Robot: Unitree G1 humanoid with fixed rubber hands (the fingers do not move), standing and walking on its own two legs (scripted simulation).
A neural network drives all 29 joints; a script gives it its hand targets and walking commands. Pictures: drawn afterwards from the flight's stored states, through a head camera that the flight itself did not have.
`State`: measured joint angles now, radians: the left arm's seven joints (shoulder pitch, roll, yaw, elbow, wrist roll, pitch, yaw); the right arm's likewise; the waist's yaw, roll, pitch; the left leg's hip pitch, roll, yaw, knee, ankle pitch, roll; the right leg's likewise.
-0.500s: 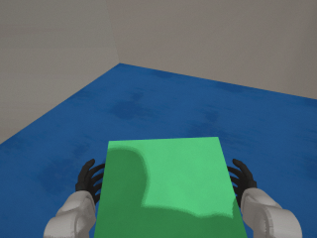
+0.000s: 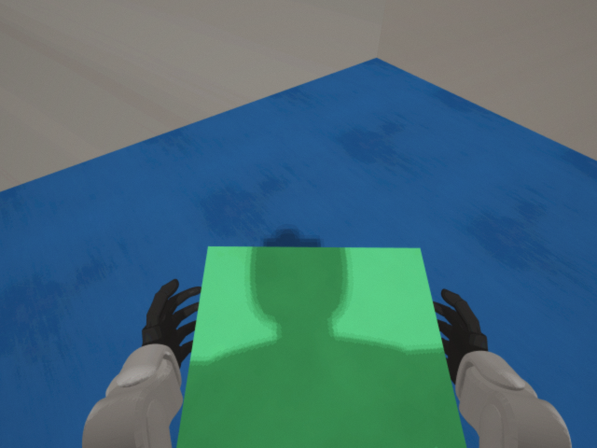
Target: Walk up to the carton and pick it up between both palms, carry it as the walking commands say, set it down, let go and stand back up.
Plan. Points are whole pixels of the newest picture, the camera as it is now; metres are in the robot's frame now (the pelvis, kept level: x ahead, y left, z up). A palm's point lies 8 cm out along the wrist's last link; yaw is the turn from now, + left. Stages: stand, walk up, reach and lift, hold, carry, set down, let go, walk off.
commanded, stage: carry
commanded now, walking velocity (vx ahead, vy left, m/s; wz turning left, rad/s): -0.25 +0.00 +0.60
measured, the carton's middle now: (311, 365) +0.24 +0.02 +0.01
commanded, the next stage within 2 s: none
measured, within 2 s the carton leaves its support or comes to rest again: neither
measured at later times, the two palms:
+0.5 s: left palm out of the picture +0.02 +0.25 +0.10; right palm out of the picture +0.11 -0.08 +0.08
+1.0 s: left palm out of the picture -0.20 +0.29 +0.10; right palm out of the picture -0.02 -0.01 +0.07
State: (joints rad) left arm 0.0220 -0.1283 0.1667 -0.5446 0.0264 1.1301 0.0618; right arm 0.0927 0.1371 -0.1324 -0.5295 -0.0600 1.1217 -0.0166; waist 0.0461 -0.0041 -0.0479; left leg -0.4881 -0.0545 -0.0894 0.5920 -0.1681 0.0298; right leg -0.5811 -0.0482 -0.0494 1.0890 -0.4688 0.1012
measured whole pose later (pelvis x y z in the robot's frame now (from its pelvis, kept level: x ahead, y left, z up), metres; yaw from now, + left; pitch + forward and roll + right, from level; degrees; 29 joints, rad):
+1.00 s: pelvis -0.30 +0.02 +0.00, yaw +34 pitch +5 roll -1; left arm 0.04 -0.13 0.15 -0.53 0.02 1.11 0.05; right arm 0.10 0.14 -0.13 -0.58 -0.07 1.16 -0.03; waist -0.02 0.07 -0.10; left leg -0.50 -0.12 -0.14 0.40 0.02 0.03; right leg -0.32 0.04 -0.05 0.63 -0.47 0.05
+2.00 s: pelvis -0.51 -0.14 +0.01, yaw +70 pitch +2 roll +3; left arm 0.07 -0.13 0.16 -0.51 0.03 1.13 0.04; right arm 0.09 0.10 -0.11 -0.55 -0.06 1.21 -0.05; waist -0.04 0.04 -0.06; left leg -0.64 -0.11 -0.05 1.06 -0.40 -0.05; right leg -0.31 -0.04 -0.11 0.57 -0.29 -0.06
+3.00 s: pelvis -0.59 -0.41 +0.01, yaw +105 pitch +3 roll +3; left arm 0.08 -0.13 0.18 -0.57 0.03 1.13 0.04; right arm 0.07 0.13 -0.11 -0.58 -0.04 1.21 -0.06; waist -0.03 0.01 -0.06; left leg -0.49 -0.02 -0.06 1.03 -0.43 -0.06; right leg -0.38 -0.09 -0.13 0.55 -0.22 -0.04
